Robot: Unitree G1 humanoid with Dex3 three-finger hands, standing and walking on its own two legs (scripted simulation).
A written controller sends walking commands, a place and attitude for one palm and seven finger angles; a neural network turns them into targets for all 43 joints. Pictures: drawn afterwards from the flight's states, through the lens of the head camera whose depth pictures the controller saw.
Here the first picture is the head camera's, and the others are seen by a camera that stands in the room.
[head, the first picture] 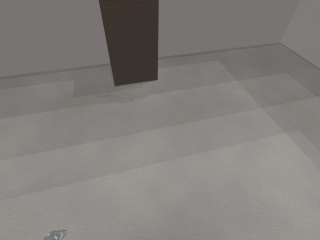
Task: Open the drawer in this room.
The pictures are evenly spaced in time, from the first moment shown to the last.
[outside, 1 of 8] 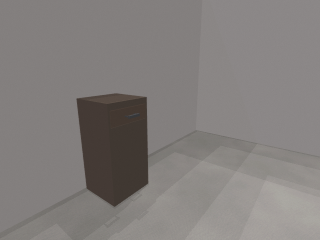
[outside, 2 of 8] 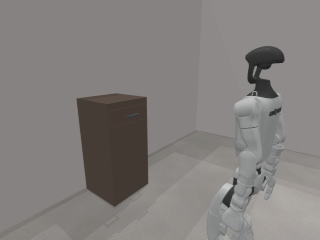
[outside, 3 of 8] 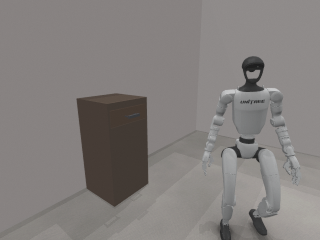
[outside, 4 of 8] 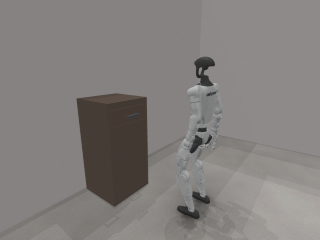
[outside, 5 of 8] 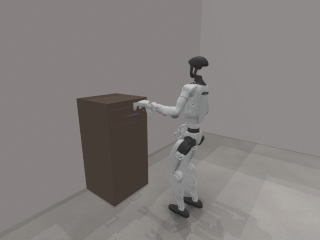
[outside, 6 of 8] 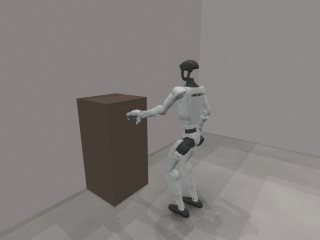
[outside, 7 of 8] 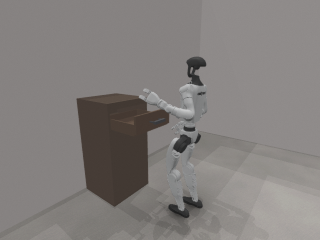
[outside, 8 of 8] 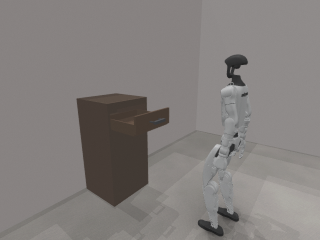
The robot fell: no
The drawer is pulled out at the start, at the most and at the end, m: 0.00 0.30 0.29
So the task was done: yes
